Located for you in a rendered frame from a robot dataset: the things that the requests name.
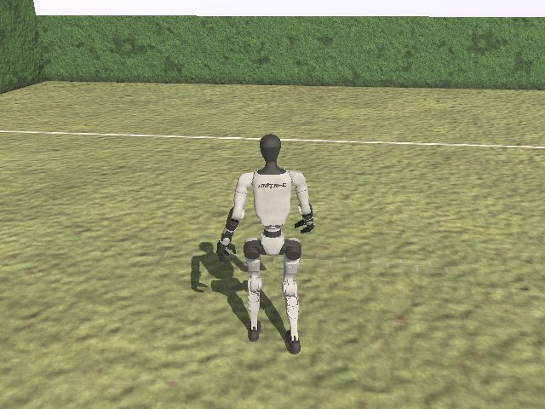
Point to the left robot hand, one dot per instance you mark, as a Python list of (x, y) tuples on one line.
[(221, 250)]

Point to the robot shin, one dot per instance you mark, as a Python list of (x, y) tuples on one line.
[(292, 311), (253, 304)]

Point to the left robot shin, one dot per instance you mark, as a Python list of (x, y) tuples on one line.
[(253, 304)]

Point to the right robot upper arm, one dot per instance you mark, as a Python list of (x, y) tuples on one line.
[(299, 180)]

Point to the right robot forearm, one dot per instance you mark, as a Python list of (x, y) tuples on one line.
[(308, 219)]

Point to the left robot upper arm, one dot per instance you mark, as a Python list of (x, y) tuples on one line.
[(240, 195)]

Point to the left robot forearm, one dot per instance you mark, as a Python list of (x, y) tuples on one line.
[(229, 229)]

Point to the right robot shin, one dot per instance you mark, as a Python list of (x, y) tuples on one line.
[(292, 311)]

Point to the right robot hand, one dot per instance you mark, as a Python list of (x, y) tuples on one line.
[(304, 230)]

